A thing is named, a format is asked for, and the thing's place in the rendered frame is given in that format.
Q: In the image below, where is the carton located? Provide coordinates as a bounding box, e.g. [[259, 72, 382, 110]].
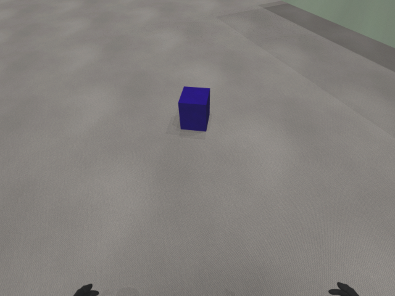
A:
[[178, 86, 210, 131]]

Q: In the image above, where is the right robot hand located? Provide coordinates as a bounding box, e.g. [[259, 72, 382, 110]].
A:
[[328, 282, 359, 296]]

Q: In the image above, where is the left robot hand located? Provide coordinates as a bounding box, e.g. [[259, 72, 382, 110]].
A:
[[74, 284, 99, 296]]

